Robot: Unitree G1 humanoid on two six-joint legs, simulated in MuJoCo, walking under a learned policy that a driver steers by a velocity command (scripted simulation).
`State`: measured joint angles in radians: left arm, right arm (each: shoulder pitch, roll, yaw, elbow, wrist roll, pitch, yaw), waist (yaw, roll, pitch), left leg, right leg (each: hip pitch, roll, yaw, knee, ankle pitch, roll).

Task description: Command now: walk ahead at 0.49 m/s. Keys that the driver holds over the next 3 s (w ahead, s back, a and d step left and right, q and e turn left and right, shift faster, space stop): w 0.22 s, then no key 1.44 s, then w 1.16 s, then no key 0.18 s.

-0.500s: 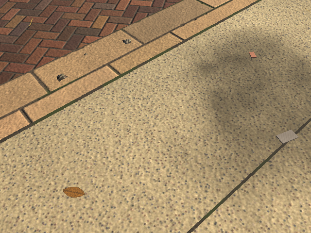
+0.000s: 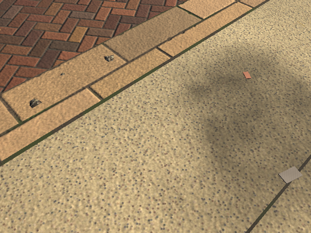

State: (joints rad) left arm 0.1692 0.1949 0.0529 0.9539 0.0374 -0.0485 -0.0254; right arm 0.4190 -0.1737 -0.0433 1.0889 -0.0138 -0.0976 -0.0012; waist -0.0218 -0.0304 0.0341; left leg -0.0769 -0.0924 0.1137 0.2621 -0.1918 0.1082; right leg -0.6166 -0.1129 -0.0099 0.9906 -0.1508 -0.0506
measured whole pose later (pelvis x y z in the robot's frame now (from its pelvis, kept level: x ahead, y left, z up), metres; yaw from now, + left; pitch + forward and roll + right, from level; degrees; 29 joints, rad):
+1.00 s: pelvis +0.32 -0.02 +0.00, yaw +0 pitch -2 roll +0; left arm 0.30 0.14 0.00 1.12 0.01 -0.02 0.04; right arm 0.27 -0.13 0.00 1.12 0.00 -0.03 -0.04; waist 0.00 -0.01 0.03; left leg -0.17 -0.01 0.05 0.39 -0.19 0.03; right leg -0.09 0.02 -0.09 0.37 -0.25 -0.04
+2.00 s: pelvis +0.39 +0.01 -0.01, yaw +0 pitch +0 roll -1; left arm 0.52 0.17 0.04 1.17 0.02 -0.05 0.03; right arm 0.27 -0.16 -0.03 1.03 -0.02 -0.06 0.02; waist 0.04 -0.04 0.00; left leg -0.33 0.02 0.08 0.62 -0.34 0.07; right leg -0.02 -0.01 -0.05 0.38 -0.36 -0.02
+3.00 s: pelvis +0.92 +0.04 -0.01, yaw +1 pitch +0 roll -1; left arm 0.46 0.14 0.02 1.09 0.02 -0.10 0.02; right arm 0.03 -0.16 -0.03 0.91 -0.02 -0.06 0.01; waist 0.07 0.03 0.08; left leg -0.52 0.02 0.08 0.56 -0.02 0.07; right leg 0.08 0.07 -0.09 0.28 -0.36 -0.06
